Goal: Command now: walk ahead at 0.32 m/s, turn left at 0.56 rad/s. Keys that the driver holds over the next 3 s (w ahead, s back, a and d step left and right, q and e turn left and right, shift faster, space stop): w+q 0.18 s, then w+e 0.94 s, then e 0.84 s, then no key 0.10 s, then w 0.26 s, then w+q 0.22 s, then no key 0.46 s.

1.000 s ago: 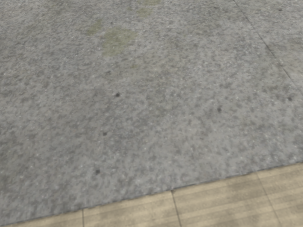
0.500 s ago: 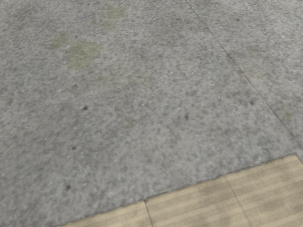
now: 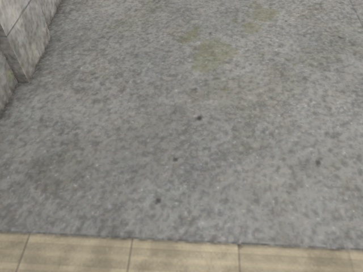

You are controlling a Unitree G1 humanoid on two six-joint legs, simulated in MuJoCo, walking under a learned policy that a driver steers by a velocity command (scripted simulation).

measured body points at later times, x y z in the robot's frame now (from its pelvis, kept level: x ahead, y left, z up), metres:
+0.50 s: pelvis +0.19 +0.11 -0.01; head +0.22 +0.13 +0.44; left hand +0.32 +0.38 -0.12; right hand +0.27 -0.16 -0.11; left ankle +0.07 +0.17 -0.75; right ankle +0.38 -0.04 -0.68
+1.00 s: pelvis +0.48 +0.12 +0.00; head +0.52 +0.10 +0.44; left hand +0.61 +0.38 -0.11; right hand +0.64 -0.17 -0.08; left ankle +0.67 +0.28 -0.69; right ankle +0.44 +0.04 -0.75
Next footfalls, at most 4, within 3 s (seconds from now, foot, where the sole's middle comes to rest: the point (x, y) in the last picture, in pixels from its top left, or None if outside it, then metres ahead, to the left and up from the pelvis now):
0.20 left None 0.11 0.17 -0.78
0.68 right None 0.48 0.04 -0.78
1.14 left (151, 199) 0.77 0.22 -0.78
1.62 right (214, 211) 0.73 -0.04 -0.78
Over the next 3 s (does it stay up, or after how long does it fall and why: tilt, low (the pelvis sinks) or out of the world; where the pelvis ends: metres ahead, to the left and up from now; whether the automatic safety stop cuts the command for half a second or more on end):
stays up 0.88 -0.04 -0.02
